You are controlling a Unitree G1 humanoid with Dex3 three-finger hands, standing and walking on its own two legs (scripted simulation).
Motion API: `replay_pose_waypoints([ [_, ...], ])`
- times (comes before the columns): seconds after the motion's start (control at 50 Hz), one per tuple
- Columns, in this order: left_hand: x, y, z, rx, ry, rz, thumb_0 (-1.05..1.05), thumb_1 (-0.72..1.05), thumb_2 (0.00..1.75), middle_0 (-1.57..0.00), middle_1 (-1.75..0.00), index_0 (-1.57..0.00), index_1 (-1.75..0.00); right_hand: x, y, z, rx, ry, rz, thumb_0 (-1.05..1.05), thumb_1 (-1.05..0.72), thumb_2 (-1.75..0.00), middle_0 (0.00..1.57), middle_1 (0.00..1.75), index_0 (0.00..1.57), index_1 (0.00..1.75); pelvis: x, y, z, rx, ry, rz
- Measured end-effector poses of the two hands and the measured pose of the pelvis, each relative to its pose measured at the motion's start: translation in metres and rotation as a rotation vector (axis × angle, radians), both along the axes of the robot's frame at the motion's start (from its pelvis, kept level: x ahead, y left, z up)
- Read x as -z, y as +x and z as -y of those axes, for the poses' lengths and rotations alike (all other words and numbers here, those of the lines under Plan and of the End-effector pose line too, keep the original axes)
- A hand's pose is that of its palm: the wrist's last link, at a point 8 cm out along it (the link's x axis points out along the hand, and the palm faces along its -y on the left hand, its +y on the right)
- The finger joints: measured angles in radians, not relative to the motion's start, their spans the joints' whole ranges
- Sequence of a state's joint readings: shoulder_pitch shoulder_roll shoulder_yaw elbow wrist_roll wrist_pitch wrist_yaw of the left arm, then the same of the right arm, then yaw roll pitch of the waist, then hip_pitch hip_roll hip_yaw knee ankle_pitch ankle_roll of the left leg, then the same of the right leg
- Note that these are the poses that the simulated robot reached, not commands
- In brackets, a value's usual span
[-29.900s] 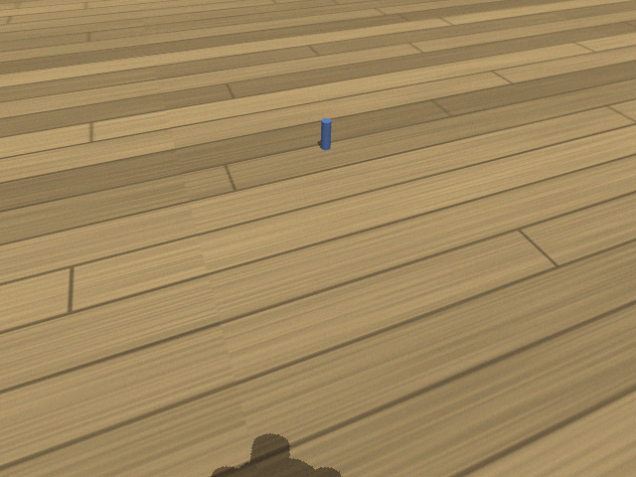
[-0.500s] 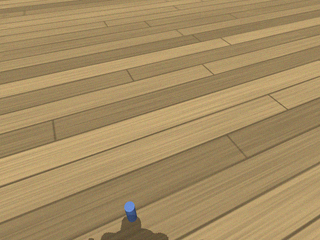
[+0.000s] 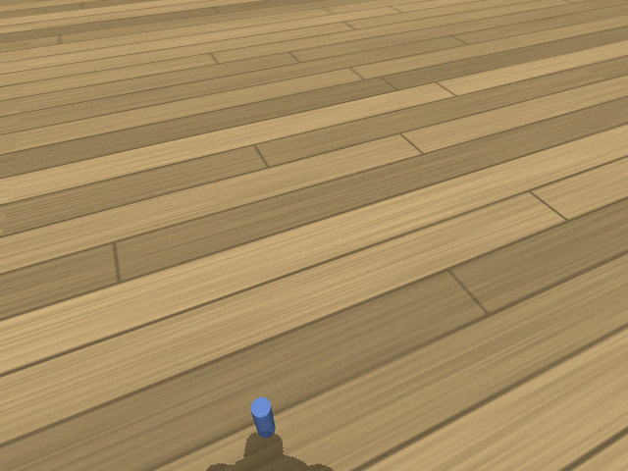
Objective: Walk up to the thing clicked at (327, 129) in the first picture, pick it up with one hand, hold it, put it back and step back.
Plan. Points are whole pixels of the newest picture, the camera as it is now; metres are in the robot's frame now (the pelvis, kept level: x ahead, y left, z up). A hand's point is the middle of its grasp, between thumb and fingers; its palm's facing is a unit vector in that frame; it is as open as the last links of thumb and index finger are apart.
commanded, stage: stand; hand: left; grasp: from the side
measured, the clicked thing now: (263, 418) +0.45 +0.17 -0.69
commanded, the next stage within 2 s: step back in 1.24 s
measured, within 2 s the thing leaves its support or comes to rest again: neither
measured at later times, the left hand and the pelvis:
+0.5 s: hand out of the picture +0.08 +0.24 -0.16, palm faces -0.02 -0.94 -0.33, open 7.4 cm; pelvis +0.01 -0.01 +0.00, yaw +0 degrees
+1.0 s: hand out of the picture +0.10 +0.24 -0.15, palm faces -0.02 -0.94 -0.33, open 7.4 cm; pelvis +0.03 -0.01 +0.00, yaw -1 degrees
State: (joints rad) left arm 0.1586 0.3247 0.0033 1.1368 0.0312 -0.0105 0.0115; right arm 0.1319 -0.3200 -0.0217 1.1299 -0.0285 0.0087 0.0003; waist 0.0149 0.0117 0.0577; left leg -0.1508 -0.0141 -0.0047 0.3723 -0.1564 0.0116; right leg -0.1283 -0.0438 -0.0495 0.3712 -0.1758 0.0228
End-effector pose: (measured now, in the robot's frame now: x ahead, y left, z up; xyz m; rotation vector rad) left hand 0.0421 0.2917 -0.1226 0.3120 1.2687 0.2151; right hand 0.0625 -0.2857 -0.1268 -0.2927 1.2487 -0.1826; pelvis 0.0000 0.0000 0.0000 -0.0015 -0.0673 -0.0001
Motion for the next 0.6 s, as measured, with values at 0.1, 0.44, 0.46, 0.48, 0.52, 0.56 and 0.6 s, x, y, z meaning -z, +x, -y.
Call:
replay_pose_waypoints([
  [0.1, 0.0, -0.002, 0.001, -0.003, 0.001, -0.014, 0.0, 0.9, 0.9, -0.21, -0.3, -0.2, -0.3, 0.0, -0.005, 0.005, 0.007, -0.005, -0.019, 0.01, -0.91, -0.9, 0.2, 0.3, 0.21, 0.3, -0.001, 0.001, 0.002, 0.001, 0.0, -0.003],
  [0.44, -0.002, 0.024, 0.01, 0.014, -0.011, 0.013, 0.0, 0.9, 0.9, -0.21, -0.3, -0.2, -0.3, -0.002, 0.004, 0.01, 0.011, -0.004, -0.015, 0.01, -0.91, -0.9, 0.2, 0.3, 0.21, 0.3, -0.002, 0.01, 0.007, 0.006, 0.0, -0.008],
  [0.46, -0.002, 0.026, 0.01, 0.016, -0.012, 0.016, 0.0, 0.9, 0.9, -0.21, -0.3, -0.2, -0.3, -0.003, 0.005, 0.01, 0.011, -0.004, -0.014, 0.01, -0.91, -0.9, 0.2, 0.3, 0.21, 0.3, -0.003, 0.01, 0.007, 0.006, 0.0, -0.009],
  [0.48, -0.002, 0.028, 0.01, 0.017, -0.012, 0.018, 0.0, 0.9, 0.9, -0.21, -0.3, -0.2, -0.3, -0.003, 0.006, 0.01, 0.011, -0.005, -0.014, 0.01, -0.91, -0.9, 0.2, 0.3, 0.21, 0.3, -0.003, 0.011, 0.007, 0.007, -0.001, -0.01],
  [0.52, -0.002, 0.032, 0.01, 0.021, -0.013, 0.02, 0.0, 0.9, 0.9, -0.21, -0.3, -0.2, -0.3, -0.003, 0.007, 0.011, 0.013, -0.006, -0.016, 0.01, -0.91, -0.9, 0.2, 0.3, 0.21, 0.3, -0.003, 0.012, 0.007, 0.007, 0.0, -0.013],
  [0.56, -0.003, 0.035, 0.01, 0.022, -0.013, 0.02, 0.0, 0.9, 0.9, -0.21, -0.3, -0.2, -0.3, -0.003, 0.008, 0.012, 0.014, -0.008, -0.018, 0.01, -0.9, -0.9, 0.2, 0.3, 0.21, 0.3, -0.003, 0.014, 0.007, 0.007, -0.001, -0.015],
  [0.6, -0.003, 0.037, 0.01, 0.023, -0.013, 0.019, 0.0, 0.9, 0.9, -0.21, -0.3, -0.2, -0.3, -0.004, 0.009, 0.012, 0.015, -0.009, -0.02, 0.01, -0.91, -0.9, 0.2, 0.3, 0.21, 0.3, -0.003, 0.016, 0.007, 0.008, 0.0, -0.017],
])
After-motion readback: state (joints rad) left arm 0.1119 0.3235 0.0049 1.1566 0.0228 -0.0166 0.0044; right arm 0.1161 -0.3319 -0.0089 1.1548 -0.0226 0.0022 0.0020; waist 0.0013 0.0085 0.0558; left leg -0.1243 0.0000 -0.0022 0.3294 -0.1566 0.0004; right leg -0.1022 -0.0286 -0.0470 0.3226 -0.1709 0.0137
